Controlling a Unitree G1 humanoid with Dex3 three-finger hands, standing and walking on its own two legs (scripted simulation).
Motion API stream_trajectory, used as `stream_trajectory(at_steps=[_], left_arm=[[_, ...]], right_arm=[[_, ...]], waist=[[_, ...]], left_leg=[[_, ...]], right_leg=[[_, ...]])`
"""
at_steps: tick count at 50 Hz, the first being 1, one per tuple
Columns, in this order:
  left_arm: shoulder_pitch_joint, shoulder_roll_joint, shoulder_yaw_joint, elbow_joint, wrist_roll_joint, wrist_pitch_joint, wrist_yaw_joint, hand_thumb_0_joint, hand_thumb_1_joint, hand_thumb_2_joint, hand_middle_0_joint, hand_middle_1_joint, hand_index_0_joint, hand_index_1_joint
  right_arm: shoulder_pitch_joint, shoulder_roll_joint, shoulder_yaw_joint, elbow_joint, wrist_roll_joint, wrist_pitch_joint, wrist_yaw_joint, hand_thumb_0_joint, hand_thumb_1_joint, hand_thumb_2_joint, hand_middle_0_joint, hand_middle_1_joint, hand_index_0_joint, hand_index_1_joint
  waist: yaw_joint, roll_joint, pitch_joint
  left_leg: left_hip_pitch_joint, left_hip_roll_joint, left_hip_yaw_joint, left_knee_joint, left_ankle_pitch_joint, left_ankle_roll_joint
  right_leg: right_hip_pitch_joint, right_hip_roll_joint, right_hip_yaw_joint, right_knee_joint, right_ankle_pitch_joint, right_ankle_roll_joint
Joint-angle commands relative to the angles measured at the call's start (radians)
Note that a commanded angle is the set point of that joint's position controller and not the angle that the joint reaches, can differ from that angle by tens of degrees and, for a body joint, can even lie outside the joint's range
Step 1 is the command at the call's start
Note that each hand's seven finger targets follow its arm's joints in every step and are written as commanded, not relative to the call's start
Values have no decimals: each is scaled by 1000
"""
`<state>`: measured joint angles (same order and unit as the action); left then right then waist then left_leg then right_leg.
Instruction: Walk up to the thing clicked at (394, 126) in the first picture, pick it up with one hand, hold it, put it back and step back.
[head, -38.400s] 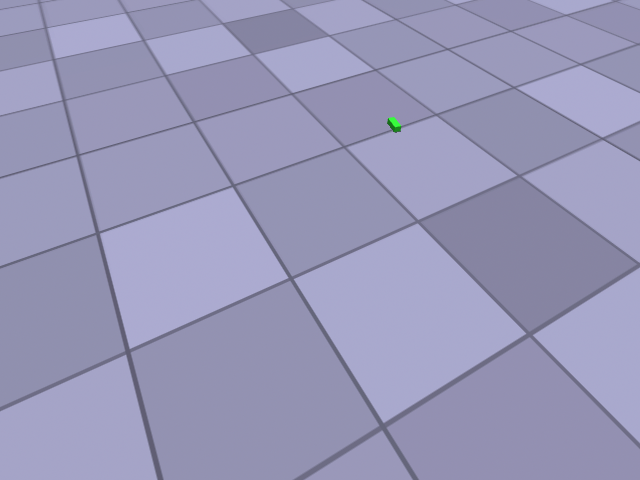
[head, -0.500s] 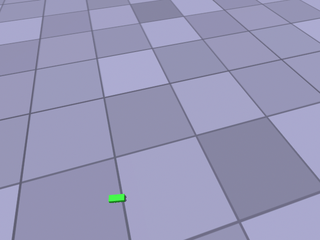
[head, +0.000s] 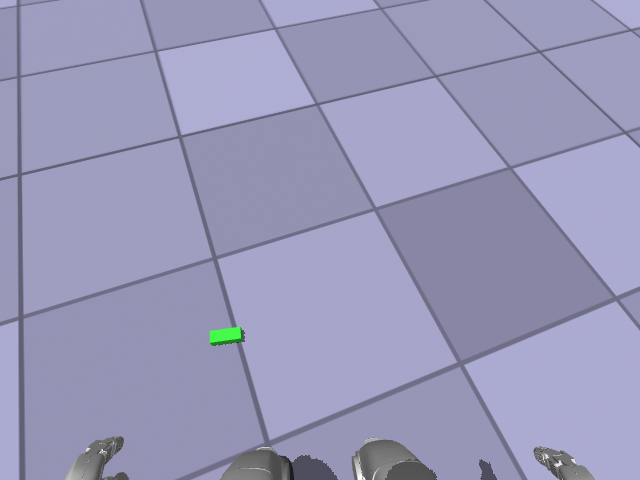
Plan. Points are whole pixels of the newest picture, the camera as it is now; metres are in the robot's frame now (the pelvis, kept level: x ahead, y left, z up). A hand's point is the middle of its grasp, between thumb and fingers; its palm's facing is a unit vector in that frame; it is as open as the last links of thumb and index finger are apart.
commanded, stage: step back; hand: left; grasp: from above
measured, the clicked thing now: (226, 336) +0.51 +0.27 -0.75
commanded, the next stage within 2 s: none
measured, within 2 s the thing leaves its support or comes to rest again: neither
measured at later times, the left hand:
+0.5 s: hand out of the picture +0.01 +0.28 -0.15, palm faces +0.06 -0.92 -0.38, open 7.4 cm
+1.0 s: hand out of the picture -0.22 +0.24 -0.13, palm faces -0.02 -0.91 -0.41, open 7.4 cm
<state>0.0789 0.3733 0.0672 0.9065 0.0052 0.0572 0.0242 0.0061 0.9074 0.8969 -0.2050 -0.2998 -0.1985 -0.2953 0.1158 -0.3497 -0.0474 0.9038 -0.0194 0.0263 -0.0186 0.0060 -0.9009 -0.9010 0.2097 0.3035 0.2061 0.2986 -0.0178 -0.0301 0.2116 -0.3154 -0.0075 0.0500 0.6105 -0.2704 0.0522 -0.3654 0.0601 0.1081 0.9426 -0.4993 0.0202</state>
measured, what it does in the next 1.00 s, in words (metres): walks backwards: right foot, then left foot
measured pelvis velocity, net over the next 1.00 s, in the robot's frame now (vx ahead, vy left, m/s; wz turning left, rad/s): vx -0.28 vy -0.02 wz -0.06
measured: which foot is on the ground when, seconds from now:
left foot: down 0.00-0.12, up 0.14-0.42, down 0.44-0.88, up 0.90-1.00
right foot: up 0.00-0.06, down 0.08-0.46, up 0.48-0.84, down 0.86-1.00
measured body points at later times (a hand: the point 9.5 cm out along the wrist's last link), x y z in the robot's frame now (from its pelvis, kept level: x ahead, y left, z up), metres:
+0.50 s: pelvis -0.13 +0.01 -0.01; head -0.07 +0.03 +0.44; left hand +0.00 +0.33 -0.12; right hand -0.03 -0.30 -0.12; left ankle -0.13 +0.12 -0.73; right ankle -0.03 -0.12 -0.72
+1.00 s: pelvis -0.28 -0.02 +0.00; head -0.24 -0.04 +0.45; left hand -0.22 +0.29 -0.11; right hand -0.17 -0.34 -0.12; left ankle -0.24 +0.12 -0.66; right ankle -0.28 -0.14 -0.73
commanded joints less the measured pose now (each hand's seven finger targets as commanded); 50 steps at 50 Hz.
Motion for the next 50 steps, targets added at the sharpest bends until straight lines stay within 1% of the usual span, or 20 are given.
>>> stream_trajectory(at_steps=[1,4,5,6,7,11,18,22,24,25,29,36,40,42,43,44,45,46,48,50], left_arm=[[74,169,55,-74,11,-39,4,0,900,900,-200,-300,-200,-300],[158,184,65,-39,27,-50,4,0,900,900,-200,-300,-200,-300],[148,247,80,-51,35,-54,3,0,900,900,-200,-300,-200,-300],[82,333,96,-83,21,-50,-2,0,900,900,-200,-300,-200,-300],[21,342,97,-126,35,-56,2,0,900,900,-200,-300,-200,-300],[-32,216,80,-156,22,-54,10,0,900,900,-200,-300,-200,-300],[65,213,75,-185,29,-35,16,0,900,900,-200,-300,-200,-300],[47,206,60,-200,7,-4,-1,0,900,900,-200,-300,-200,-300],[19,175,61,-213,3,-7,5,0,900,900,-200,-300,-200,-300],[-29,205,76,-212,18,-7,17,0,900,900,-200,-300,-200,-300],[109,195,76,-146,-1,-8,1,0,900,900,-200,-300,-200,-300],[111,179,68,-158,15,-20,-5,0,900,900,-200,-300,-200,-300],[198,175,70,-110,16,-28,-14,0,900,900,-200,-300,-200,-300],[288,178,75,-59,23,-35,-17,0,900,900,-200,-300,-200,-300],[265,227,87,-71,37,-39,-18,0,900,900,-200,-300,-200,-300],[233,311,111,-102,42,-41,-20,0,900,900,-200,-300,-200,-300],[144,398,123,-149,45,-36,-17,0,900,900,-200,-300,-200,-300],[70,378,117,-174,36,-41,-9,0,900,900,-200,-300,-200,-300],[-18,268,86,-194,35,-47,-3,0,900,900,-200,-300,-200,-300],[-28,236,92,-191,39,-41,-1,0,900,900,-200,-300,-200,-300]], right_arm=[[16,-268,-66,-77,2,-6,-15,0,-900,-900,200,300,200,300],[-34,-252,-59,-91,19,2,-7,0,-900,-900,200,300,200,300],[-41,-219,-49,-101,26,5,-4,0,-900,-900,200,300,200,300],[-62,-194,-48,-110,24,12,-11,0,-900,-900,200,300,200,300],[-41,-226,-60,-90,13,19,-17,0,-900,-900,200,300,200,300],[53,-215,-46,-43,28,9,-9,0,-900,-900,200,300,200,300],[65,-200,-32,-86,16,-11,-16,0,-900,-900,200,300,200,300],[126,-217,-60,-54,-14,-25,-10,0,-900,-900,200,300,200,300],[50,-382,-92,-84,-31,-24,2,0,-900,-900,200,300,200,300],[40,-413,-98,-94,-28,-24,2,0,-900,-900,200,300,200,300],[-71,-252,-56,-124,-22,-33,-8,0,-900,-900,200,300,200,300],[36,-266,-73,-134,-6,-26,-16,0,-900,-900,200,300,200,300],[-19,-300,-79,-160,-12,-5,-10,0,-900,-900,200,300,200,300],[-49,-293,-77,-162,1,10,-6,0,-900,-900,200,300,200,300],[-38,-255,-68,-166,8,12,-4,0,-900,-900,200,300,200,300],[-21,-202,-52,-185,13,9,-7,0,-900,-900,200,300,200,300],[-68,-225,-67,-191,10,10,-26,0,-900,-900,200,300,200,300],[-47,-266,-82,-170,13,9,-26,0,-900,-900,200,300,200,300],[16,-248,-69,-123,21,7,-11,0,-900,-900,200,300,200,300],[73,-208,-53,-109,20,0,-18,0,-900,-900,200,300,200,300]], waist=[[-7,177,-296],[39,109,-311],[33,-65,-289],[55,-257,-208],[49,-236,-161],[-1,-87,-195],[52,-178,-303],[17,-97,-285],[5,262,-229],[-48,286,-190],[67,166,-178],[-10,198,-252],[16,252,-295],[56,215,-321],[43,95,-293],[43,-168,-247],[89,-264,-194],[57,-253,-132],[-3,-103,-131],[-12,-129,-171]], left_leg=[[271,229,-240,-50,521,154],[60,186,-210,14,276,70],[-89,77,-146,135,77,9],[-141,-88,-68,357,-297,-37],[-90,-84,-181,554,-373,-52],[-145,-138,-229,611,-225,-62],[-124,-9,-138,115,-245,-72],[149,21,-138,-255,147,-31],[114,358,-538,-303,287,148],[-59,424,-614,-337,258,246],[90,222,-261,-223,409,128],[294,282,-277,-156,424,213],[169,247,-244,-110,328,153],[71,192,-206,-50,217,89],[-69,122,-184,31,75,31],[-268,-50,-123,200,-203,-38],[-192,-80,-168,440,-353,-67],[-113,-34,-225,550,-321,-63],[-94,-104,-227,596,-201,-49],[-154,-133,-196,601,-181,-62]], right_leg=[[24,-34,-71,-291,82,-21],[245,-77,-24,-489,384,-73],[268,-221,196,-525,473,-137],[108,-417,413,-632,486,-309],[-16,-477,498,-640,513,-370],[120,-260,139,-529,659,-224],[396,-287,128,-421,751,-227],[152,-196,69,-291,524,-121],[-113,49,-29,-8,-93,-40],[-44,45,80,177,-170,-30],[-149,66,105,340,25,-40],[-111,-8,25,34,-23,27],[104,-46,-71,-330,88,-7],[242,-38,-99,-532,266,-45],[268,-118,65,-539,243,-77],[258,-302,338,-596,207,-154],[-4,-473,470,-653,245,-320],[-163,-498,496,-694,227,-331],[-84,-308,178,-588,433,-239],[36,-241,61,-519,531,-191]])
